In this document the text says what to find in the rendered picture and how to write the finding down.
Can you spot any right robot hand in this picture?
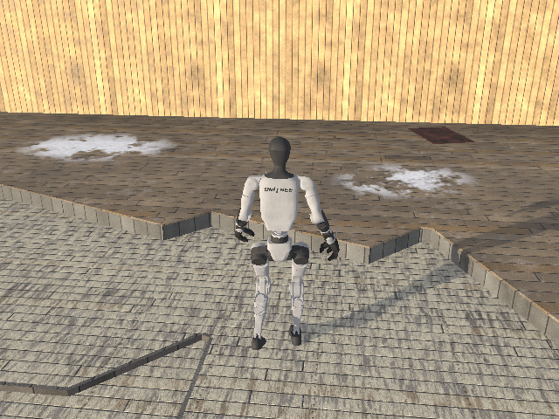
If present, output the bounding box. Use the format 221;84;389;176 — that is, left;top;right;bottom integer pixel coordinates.
320;239;340;261

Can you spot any robot left shin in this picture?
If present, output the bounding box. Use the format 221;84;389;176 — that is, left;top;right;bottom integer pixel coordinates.
254;280;268;339

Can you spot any robot right upper arm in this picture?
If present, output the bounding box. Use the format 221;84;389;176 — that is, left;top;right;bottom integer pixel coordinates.
297;175;325;224

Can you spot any robot left forearm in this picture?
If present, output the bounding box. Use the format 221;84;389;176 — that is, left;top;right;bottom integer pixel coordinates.
236;208;248;233

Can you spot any robot right forearm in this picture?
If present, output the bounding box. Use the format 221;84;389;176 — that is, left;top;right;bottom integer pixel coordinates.
316;210;335;244

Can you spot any robot head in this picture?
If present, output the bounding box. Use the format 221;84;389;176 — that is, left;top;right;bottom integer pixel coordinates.
265;137;294;179

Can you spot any left robot hand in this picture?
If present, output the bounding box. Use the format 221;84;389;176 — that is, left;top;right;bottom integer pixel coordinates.
235;228;255;242

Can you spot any robot left upper arm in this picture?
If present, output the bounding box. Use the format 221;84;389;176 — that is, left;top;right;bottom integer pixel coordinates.
238;175;262;222

